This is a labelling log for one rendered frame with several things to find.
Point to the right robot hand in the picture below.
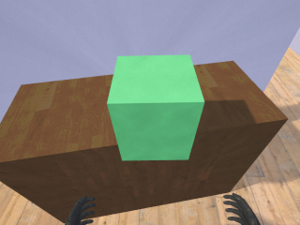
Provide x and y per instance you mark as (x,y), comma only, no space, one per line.
(245,213)

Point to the pedestal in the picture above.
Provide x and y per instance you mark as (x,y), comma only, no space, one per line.
(57,144)

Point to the carton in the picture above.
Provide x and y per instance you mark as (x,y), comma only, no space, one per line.
(155,104)

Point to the left robot hand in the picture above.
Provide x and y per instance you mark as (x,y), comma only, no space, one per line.
(76,214)

